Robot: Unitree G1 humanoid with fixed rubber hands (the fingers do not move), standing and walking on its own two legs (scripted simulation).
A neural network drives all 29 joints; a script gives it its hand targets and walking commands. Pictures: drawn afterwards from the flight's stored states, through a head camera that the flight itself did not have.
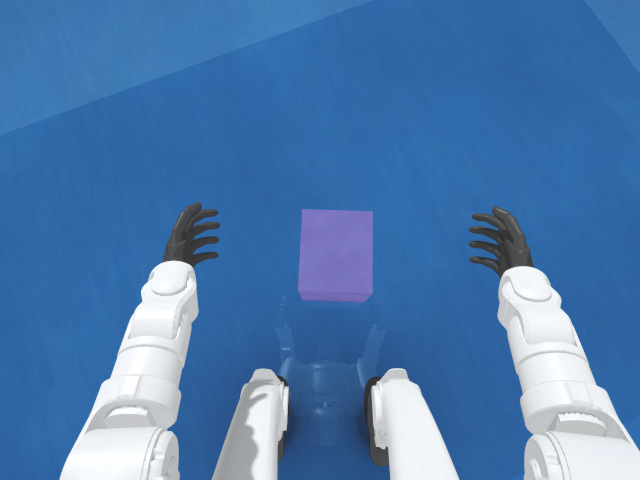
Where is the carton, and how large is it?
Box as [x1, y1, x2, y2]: [298, 209, 372, 302]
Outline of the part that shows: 302,209 298,291 302,299 363,302 372,293 372,211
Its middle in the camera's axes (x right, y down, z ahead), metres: +0.04 +0.04 +0.99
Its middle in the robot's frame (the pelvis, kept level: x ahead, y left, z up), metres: +0.49 -0.02 -0.58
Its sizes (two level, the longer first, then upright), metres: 0.196 0.169 0.196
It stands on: the floor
